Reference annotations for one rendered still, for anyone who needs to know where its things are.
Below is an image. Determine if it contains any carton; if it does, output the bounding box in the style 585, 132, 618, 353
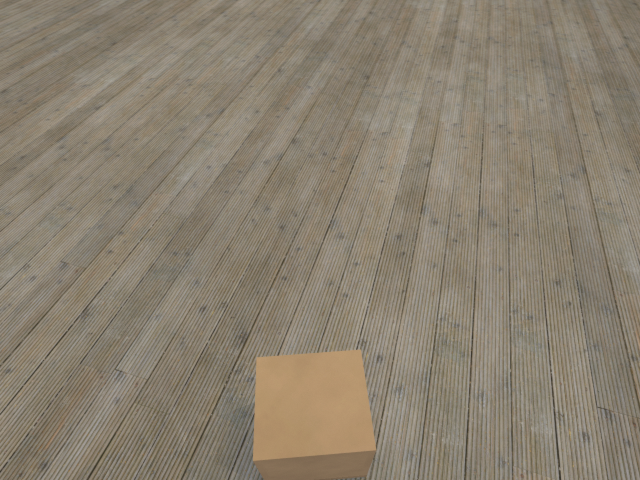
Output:
253, 350, 376, 480

